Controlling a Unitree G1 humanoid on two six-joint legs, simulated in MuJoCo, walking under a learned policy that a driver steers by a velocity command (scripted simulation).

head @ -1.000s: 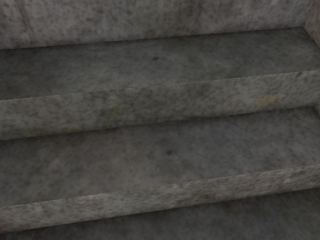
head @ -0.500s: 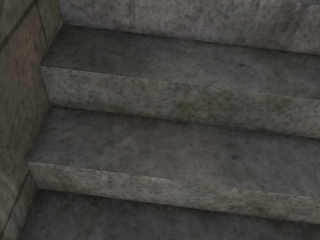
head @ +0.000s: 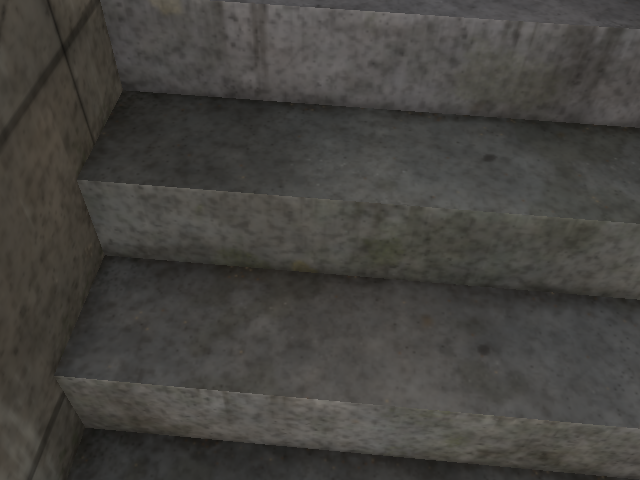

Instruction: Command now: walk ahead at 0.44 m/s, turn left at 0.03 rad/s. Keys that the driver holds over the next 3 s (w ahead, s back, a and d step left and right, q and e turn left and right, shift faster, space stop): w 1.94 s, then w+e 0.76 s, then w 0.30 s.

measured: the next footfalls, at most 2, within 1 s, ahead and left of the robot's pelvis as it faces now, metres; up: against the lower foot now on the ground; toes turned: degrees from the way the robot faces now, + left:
right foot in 0.48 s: +0.34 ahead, -0.19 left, +0.19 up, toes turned -4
left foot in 1.00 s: +0.62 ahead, +0.00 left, +0.38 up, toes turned +1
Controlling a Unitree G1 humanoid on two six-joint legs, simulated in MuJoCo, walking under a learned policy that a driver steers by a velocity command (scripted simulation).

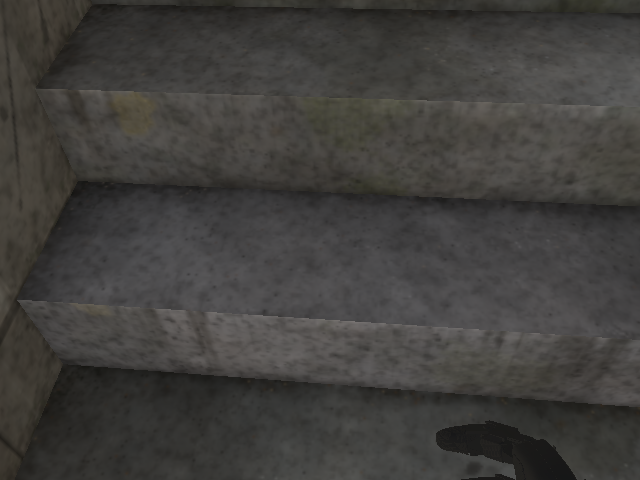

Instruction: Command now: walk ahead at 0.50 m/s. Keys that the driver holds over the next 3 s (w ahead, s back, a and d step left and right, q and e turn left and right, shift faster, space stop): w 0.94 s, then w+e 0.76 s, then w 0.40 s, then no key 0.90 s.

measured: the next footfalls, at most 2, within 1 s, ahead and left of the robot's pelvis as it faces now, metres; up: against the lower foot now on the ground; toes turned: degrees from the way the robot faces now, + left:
right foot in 0.44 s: +0.41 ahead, -0.11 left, +0.38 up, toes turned -3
left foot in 0.96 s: +0.67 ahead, +0.13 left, +0.57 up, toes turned +7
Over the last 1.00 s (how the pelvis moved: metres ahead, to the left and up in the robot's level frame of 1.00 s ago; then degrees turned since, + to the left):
0.45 -0.10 0.22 -1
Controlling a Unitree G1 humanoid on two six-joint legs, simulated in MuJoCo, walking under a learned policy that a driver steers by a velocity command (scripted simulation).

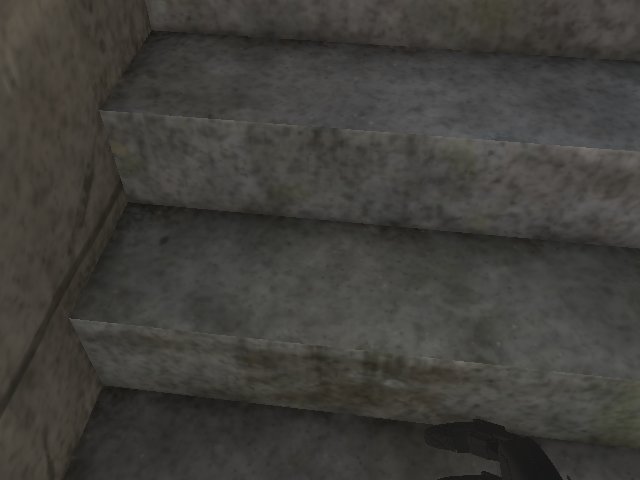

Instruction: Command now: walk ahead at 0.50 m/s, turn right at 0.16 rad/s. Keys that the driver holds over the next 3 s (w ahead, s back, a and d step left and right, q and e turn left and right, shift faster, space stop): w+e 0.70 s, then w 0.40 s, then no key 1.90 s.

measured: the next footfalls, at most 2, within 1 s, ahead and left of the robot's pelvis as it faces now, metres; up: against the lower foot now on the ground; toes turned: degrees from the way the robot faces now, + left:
right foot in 0.54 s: +0.35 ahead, -0.16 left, +0.38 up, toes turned -22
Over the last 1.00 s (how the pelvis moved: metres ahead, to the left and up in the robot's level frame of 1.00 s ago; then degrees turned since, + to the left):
0.52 0.03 0.39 1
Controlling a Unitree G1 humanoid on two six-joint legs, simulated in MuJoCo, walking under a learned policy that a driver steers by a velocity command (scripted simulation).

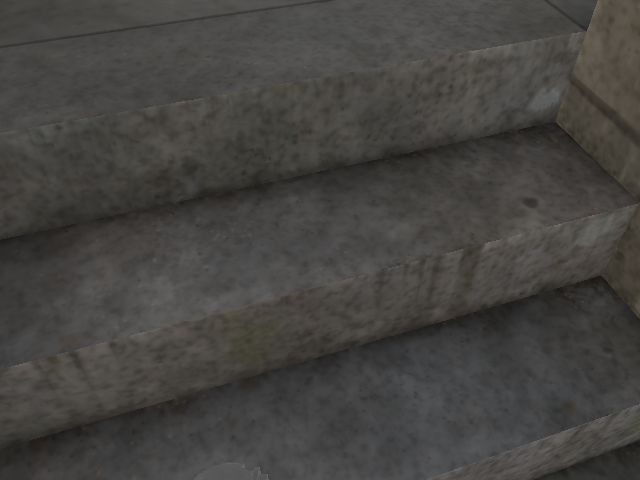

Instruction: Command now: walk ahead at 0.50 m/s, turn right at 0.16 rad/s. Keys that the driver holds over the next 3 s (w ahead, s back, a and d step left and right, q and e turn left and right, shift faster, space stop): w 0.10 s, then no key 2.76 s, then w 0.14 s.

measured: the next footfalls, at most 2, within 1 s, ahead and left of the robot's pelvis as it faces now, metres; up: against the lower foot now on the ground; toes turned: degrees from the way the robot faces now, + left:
left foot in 0.04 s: +0.15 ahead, +0.12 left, +0.19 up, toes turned -2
right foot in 0.66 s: +0.47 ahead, -0.15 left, +0.38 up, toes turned -5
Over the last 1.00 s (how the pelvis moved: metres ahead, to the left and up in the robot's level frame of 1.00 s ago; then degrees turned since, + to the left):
0.42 -0.10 0.36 -25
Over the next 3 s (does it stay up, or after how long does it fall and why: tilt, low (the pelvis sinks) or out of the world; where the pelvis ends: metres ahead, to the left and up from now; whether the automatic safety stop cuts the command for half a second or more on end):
stays up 0.49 -0.07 0.36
